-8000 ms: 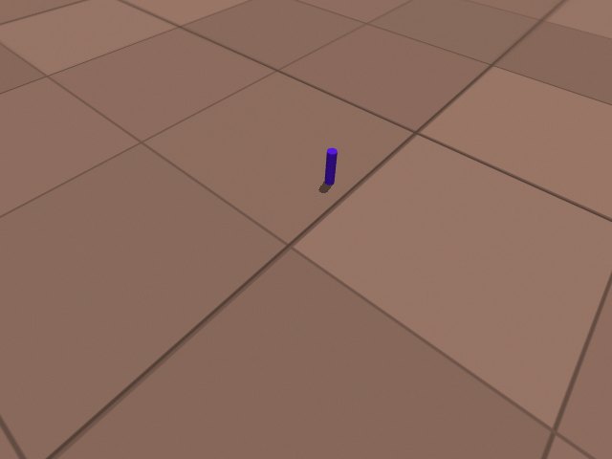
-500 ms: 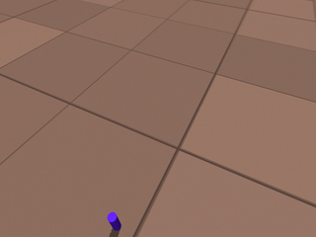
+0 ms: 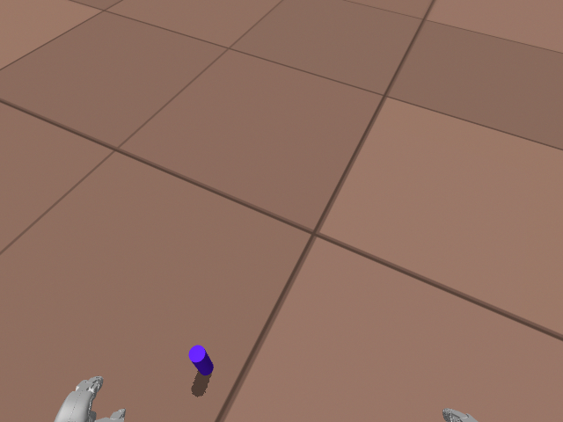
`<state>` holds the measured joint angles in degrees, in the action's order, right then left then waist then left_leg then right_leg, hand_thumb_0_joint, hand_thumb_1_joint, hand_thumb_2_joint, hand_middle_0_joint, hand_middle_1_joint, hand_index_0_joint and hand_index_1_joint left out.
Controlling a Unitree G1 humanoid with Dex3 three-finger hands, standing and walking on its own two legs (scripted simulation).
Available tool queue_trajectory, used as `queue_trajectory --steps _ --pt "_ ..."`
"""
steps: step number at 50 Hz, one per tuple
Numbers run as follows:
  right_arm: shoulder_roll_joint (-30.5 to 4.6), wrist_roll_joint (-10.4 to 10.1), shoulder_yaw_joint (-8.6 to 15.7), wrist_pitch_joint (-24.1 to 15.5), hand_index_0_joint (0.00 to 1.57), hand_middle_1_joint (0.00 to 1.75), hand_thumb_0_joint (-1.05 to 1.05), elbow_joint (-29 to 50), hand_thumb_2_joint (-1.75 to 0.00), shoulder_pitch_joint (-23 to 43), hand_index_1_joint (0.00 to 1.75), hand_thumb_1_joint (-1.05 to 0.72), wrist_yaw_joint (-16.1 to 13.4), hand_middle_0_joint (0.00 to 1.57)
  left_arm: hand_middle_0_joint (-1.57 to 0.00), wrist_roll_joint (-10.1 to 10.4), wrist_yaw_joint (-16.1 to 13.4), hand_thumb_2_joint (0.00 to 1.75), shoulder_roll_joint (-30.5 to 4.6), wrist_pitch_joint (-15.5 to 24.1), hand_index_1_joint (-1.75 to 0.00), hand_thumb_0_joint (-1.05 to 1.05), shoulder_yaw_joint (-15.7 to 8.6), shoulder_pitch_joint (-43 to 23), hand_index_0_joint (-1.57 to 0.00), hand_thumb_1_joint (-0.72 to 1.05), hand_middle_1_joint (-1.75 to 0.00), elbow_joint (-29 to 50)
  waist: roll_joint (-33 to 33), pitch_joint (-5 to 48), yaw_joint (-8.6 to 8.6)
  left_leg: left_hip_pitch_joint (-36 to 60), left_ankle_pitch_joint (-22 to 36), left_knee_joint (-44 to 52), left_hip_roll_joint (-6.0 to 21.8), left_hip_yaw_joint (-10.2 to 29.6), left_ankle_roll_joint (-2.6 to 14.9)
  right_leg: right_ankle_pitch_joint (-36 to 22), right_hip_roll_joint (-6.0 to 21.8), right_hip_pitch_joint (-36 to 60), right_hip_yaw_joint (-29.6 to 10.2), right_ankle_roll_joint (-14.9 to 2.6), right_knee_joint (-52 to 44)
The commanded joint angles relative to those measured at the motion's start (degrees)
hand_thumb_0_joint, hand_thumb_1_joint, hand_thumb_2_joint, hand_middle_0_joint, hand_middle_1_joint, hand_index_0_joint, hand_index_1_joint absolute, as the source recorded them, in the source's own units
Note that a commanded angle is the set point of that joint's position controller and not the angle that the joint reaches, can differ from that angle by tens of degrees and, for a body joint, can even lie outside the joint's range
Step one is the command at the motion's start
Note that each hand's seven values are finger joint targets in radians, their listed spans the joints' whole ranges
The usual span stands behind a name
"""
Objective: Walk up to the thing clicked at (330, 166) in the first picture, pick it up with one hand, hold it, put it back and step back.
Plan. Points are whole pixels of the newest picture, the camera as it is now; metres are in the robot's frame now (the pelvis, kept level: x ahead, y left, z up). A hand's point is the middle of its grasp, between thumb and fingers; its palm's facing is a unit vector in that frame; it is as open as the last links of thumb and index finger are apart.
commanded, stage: go down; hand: left
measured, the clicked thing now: (202, 361) +0.34 +0.23 -0.68
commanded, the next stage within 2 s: none
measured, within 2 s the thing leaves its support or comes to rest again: neither
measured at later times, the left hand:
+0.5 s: hand out of the picture +0.14 +0.31 -0.22, palm faces +0.11 -0.95 -0.30, open 16.9 cm
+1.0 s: hand (97, 389) +0.21 +0.36 -0.31, palm faces +0.16 -0.97 -0.20, open 17.6 cm
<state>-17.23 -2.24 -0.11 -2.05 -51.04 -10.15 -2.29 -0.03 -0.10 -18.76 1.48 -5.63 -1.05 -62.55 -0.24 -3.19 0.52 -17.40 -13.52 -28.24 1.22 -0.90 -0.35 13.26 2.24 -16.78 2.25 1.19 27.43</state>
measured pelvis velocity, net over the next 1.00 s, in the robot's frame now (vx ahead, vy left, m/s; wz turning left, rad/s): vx -0.05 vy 0.00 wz -0.03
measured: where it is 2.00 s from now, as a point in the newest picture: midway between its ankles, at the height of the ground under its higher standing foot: outside the picture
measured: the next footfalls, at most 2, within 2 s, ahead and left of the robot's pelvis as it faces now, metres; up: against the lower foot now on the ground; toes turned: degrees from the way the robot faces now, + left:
none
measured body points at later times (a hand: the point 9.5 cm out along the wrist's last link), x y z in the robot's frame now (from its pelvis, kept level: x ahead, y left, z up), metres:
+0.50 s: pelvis -0.02 +0.01 -0.11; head +0.10 +0.02 +0.33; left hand +0.14 +0.35 -0.20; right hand +0.15 -0.25 -0.21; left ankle +0.01 +0.12 -0.74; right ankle +0.01 -0.13 -0.74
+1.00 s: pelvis -0.05 +0.00 -0.25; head +0.14 +0.03 +0.16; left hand +0.20 +0.41 -0.30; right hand +0.15 -0.27 -0.36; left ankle +0.01 +0.12 -0.74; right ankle +0.01 -0.13 -0.74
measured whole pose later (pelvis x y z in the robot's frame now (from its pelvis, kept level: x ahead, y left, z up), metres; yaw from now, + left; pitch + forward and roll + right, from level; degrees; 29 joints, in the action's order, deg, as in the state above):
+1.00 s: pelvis -0.05 +0.00 -0.25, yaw -2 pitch +32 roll -4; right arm -18.1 2.0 0.3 -11.1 -38.2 -4.4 -3.4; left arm 8.1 29.9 -32.6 17.7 -36.2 -5.8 -46.3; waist -0.9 9.4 -0.3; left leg -95.7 -39.3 -103.1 2.2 3.7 -0.8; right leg 38.7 2.2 -93.3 3.2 0.6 100.3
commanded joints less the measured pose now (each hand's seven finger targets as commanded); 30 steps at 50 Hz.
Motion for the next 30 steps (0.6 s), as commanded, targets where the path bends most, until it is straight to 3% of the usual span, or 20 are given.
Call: queue_trajectory --steps 1,2,4,5,7,8,10,11,12,15,17,21,26,27,28,30 --pt "-8.32 1.31 4.6 -1.73 0.2 0.3 0.0 7.91 -0.92 -4.93 0.3 -0.98 -0.03 0.2 -0.03 -3.85 1.66 0.14 -16.31 0.79 -0.02 0.0 -8.42 -0.98 -0.05 0.12 -0.05 -0.01 -1.84 15.56 -0.53 -6.36 7.41 -6.2 -2.03 -1.05 1.03 -8.45 -1.54 -1.25 -0.17 -1.84 5.68" --pt "-7.98 1.28 4.88 -1.67 0.2 0.3 0.0 9.12 -0.92 -5.02 0.3 -0.97 0.27 0.2 -0.03 -4.21 2.22 0.14 -16.49 0.28 -0.03 0.0 -10.04 3.29 -0.05 0.07 -0.05 -0.67 0.41 17.0 -2.08 -7.43 8.23 -7.46 -2.39 -1.24 0.7 -8.61 -1.5 -1.11 -0.45 -2.18 7.05" --pt "-7.46 1.44 4.94 -1.88 0.2 0.3 0.0 11.89 -0.91 -4.21 0.3 -0.96 0.63 0.2 -0.05 -4.23 2.61 0.09 -16.29 0.02 -0.03 0.0 -11.34 1.73 -0.07 -0.05 -0.05 3.63 3.61 17.64 -2.42 -9.44 7.47 -9.77 -2.29 -0.99 0.23 -6.69 -1.89 -4.45 -0.5 -2.55 9.68" --pt "-7.14 1.51 4.88 -2.02 0.2 0.3 0.0 12.68 -0.91 -3.62 0.3 -0.96 0.88 0.2 -0.05 -3.92 2.9 0.08 -14.76 -0.26 -0.04 0.0 -11.09 0.93 -0.07 -0.1 -0.06 4.1 4.04 16.29 -2.11 -11.8 6.7 -11.18 -1.91 -0.73 -0.01 -5.43 -2.02 -7.62 -0.44 -2.73 11.28" --pt "-7.01 1.3 5.01 -2.42 0.2 0.3 0.0 15.17 -0.91 -2.3 0.3 -0.95 1.36 0.2 -0.05 -3.96 3.83 0.09 -15.49 -0.14 -0.06 0.0 -12.82 0.82 -0.07 -0.18 -0.08 4.06 3.19 14.57 -1.93 -16.86 3.45 -14.86 -1.4 -0.02 0.01 -1.35 -2.25 -13.17 0.15 -2.9 14.97" --pt "-7.03 1.35 5.17 -2.65 0.2 0.3 0.0 16.07 -0.91 -1.98 0.3 -0.95 1.45 0.2 -0.05 -3.84 4.29 0.09 -17.98 0.5 -0.07 0.0 -14.65 0.54 -0.07 -0.23 -0.09 5.72 2.0 15.52 -2.15 -19.87 1.65 -17.38 -1.42 0.13 0.31 0.24 -2.21 -14.94 0.06 -2.73 16.82" --pt "-6.9 1.32 5.5 -3.31 0.2 0.3 0.0 18.36 -0.91 -1.51 0.3 -0.95 1.73 0.2 -0.05 -3.22 6.03 0.11 -17.33 2.14 -0.11 0.0 -15.74 2.05 -0.08 -0.33 -0.13 9.0 2.06 16.69 -1.87 -23.85 -1.49 -21.05 -1.13 0.33 0.46 3.29 -2.35 -20.09 0.01 -2.71 21.32" --pt "-7.51 1.42 5.95 -3.72 0.2 0.3 0.0 20.15 -0.91 -1.3 0.3 -0.95 1.7 0.2 -0.05 -2.92 6.94 0.11 -17.12 2.79 -0.11 0.0 -16.79 4.33 -0.08 -0.37 -0.14 9.87 2.49 19.42 -1.8 -23.9 0.17 -22.49 -0.71 0.76 0.39 2.0 -2.41 -21.32 0.18 -2.86 23.81" --pt "-7.13 1.46 6.01 -4.08 0.2 0.3 0.0 19.94 -0.91 -2.01 0.3 -0.95 1.58 0.2 -0.04 -2.43 8.13 0.12 -16.39 3.95 -0.13 0.0 -15.67 1.49 -0.08 -0.4 -0.16 15.15 3.76 19.42 -1.39 -25.22 -1.82 -23.74 -0.55 1.23 0.29 4.26 -2.54 -24.95 0.27 -2.82 25.79" --pt "-7.12 1.4 6.37 -5.14 0.2 0.3 0.0 21.95 -0.91 -2.1 0.3 -0.95 1.09 0.2 -0.06 -1.34 9.78 0.11 -17.46 5.18 -0.14 0.0 -17.65 3.5 -0.08 -0.47 -0.16 24.52 6.53 24.46 -1.51 -24.04 -1.83 -25.12 0.14 2.37 0.01 4.43 -2.37 -27.49 0.5 -2.86 29.28" --pt "-7.32 1.28 6.52 -5.53 0.2 0.3 0.0 22.54 -0.9 -1.88 0.3 -0.94 0.61 0.2 -0.07 -0.49 10.47 0.08 -17.31 4.75 -0.12 0.0 -18.47 6.78 -0.09 -0.55 -0.14 26.87 5.02 24.69 -0.94 -25.73 -2.52 -26.71 0.42 3.07 0.07 5.29 -2.5 -29.95 0.78 -2.73 30.93" --pt "-7.66 1.38 6.6 -6.48 0.2 0.3 0.0 23.11 -0.9 -1.66 0.3 -0.93 -0.28 0.2 -0.06 -0.02 11.49 0.06 -17.15 3.21 -0.08 0.0 -19.28 10.17 -0.07 -0.56 -0.09 31.88 4.84 28.33 0.09 -26.77 -2.42 -30.72 0.74 3.65 0.18 5.13 -2.2 -33.37 0.82 -2.56 34.27" --pt "-6.75 1.57 5.69 -7.78 0.2 0.3 0.0 24.06 -0.9 -0.13 0.3 -0.92 -1.36 0.2 -0.06 0.98 12.0 0.04 -17.95 2.34 -0.03 0.0 -21.24 11.83 -0.06 -0.5 -0.03 36.64 3.64 27.95 -0.58 -32.48 -4.57 -34.87 0.09 2.57 0.79 6.48 -1.7 -35.61 0.22 -2.53 35.96" --pt "-7.04 1.7 5.74 -8.11 0.2 0.3 0.0 24.26 -0.9 -0.14 0.3 -0.92 -1.56 0.2 -0.06 1.0 11.95 0.03 -20.03 2.59 -0.02 0.0 -23.09 10.58 -0.06 -0.49 -0.01 37.59 3.33 28.06 -0.38 -33.42 -4.68 -36.05 0.01 2.34 0.99 6.43 -1.7 -36.06 0.07 -2.46 36.49" --pt "-6.97 1.76 5.48 -8.42 0.2 0.3 0.0 23.78 -0.9 0.29 0.3 -0.92 -1.67 0.2 -0.06 1.25 12.54 0.02 -19.2 2.85 -0.02 0.0 -22.55 9.79 -0.06 -0.51 -0.02 35.32 3.14 26.26 0.26 -35.49 -5.67 -37.21 -0.08 2.43 1.04 7.34 -1.59 -38.0 0.01 -2.41 37.52" --pt "-7.27 2.06 5.26 -9.1 0.2 0.3 0.0 23.17 -0.9 1.06 0.3 -0.92 -1.82 0.2 -0.06 1.7 13.53 0.02 -21.69 4.75 -0.03 0.0 -24.59 5.42 -0.07 -0.57 -0.04 33.33 3.34 24.69 -0.07 -39.82 -7.53 -39.88 -0.12 3.02 1.1 9.28 -1.31 -42.5 -0.16 -2.44 40.63"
